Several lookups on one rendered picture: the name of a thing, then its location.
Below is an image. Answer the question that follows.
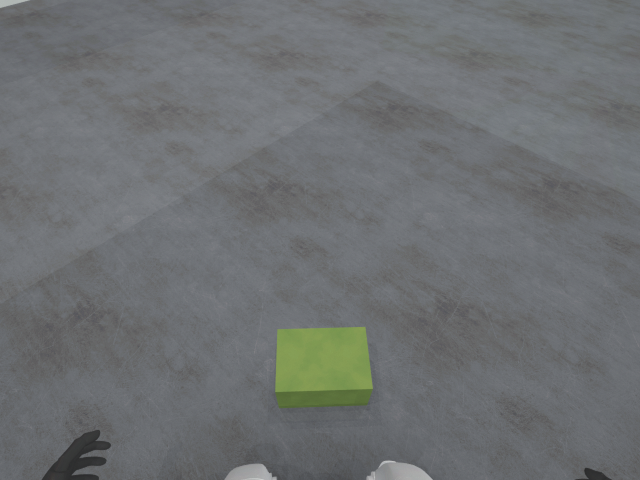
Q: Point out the carton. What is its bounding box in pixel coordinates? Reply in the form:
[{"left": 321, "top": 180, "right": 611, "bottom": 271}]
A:
[{"left": 275, "top": 327, "right": 373, "bottom": 408}]

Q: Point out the robot left hand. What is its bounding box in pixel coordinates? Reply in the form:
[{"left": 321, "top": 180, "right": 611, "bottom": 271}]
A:
[{"left": 42, "top": 430, "right": 111, "bottom": 480}]

